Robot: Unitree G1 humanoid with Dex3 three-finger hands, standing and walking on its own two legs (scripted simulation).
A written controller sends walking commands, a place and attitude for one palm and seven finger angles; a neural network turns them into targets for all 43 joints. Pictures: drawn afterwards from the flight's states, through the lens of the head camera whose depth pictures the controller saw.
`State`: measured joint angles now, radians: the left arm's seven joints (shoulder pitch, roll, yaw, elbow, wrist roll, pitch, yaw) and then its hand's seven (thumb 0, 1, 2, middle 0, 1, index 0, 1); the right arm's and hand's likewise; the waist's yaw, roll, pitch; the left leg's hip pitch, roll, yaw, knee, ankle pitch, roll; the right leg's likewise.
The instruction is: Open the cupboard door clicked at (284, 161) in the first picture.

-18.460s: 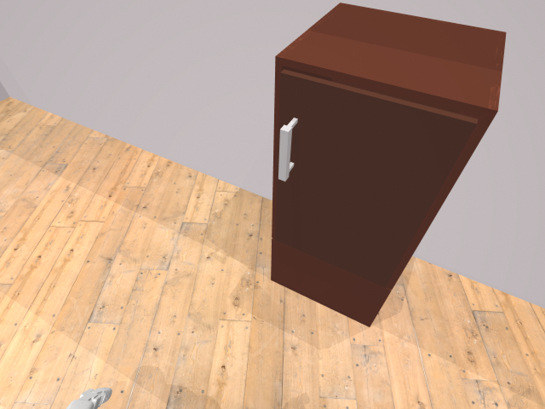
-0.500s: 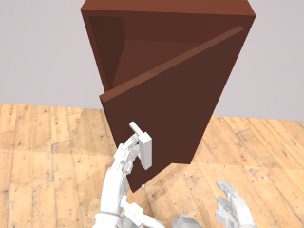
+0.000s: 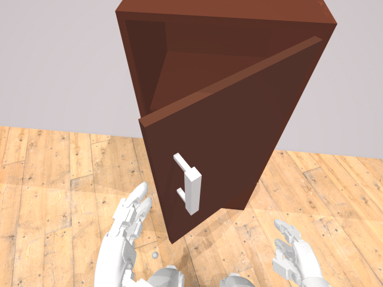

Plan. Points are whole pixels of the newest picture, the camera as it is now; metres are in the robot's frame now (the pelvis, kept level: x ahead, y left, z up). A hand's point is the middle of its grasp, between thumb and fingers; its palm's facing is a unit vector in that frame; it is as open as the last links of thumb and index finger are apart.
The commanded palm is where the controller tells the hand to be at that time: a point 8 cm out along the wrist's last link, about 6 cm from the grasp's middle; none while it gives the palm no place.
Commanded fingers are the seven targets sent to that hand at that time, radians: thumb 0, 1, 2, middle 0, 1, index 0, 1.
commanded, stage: slide the hand sideways off the handle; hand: left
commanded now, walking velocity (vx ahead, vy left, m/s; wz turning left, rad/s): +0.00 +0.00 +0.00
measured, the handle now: (186, 185) +0.30 +0.04 +0.07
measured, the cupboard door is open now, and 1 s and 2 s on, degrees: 42 42 42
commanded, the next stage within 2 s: draw the hand back to the body in 0.22 s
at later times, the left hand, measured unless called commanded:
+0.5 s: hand (136, 257) +0.17 +0.10 +0.09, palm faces -0.03 -1.00 -0.04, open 16.3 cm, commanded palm +0.13 +0.16 +0.10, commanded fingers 0.00 -0.50 0.30 -0.15 -0.30 -0.15 -0.30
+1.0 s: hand (70, 241) +0.17 +0.18 +0.16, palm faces +0.16 -0.94 -0.29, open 15.1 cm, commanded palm +0.14 +0.23 +0.19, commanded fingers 0.00 0.03 0.52 -0.17 -0.30 -0.17 -0.30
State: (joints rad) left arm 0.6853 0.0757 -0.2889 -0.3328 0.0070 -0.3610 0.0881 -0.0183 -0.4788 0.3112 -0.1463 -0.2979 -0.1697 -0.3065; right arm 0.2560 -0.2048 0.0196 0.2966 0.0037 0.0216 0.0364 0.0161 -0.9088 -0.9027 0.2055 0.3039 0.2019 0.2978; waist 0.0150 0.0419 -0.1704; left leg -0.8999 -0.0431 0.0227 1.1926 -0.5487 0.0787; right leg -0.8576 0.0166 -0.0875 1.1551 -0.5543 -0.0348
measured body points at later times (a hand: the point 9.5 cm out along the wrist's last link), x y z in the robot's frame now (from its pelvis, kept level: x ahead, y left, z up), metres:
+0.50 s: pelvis +0.00 -0.01 +0.00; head +0.04 -0.02 +0.45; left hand +0.16 +0.16 +0.10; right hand +0.19 -0.23 -0.06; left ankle +0.02 +0.07 -0.64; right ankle +0.01 -0.10 -0.64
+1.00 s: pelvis +0.02 -0.01 +0.05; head +0.00 -0.02 +0.50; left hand +0.15 +0.22 +0.17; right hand +0.20 -0.23 +0.00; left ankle +0.02 +0.07 -0.64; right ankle +0.01 -0.10 -0.64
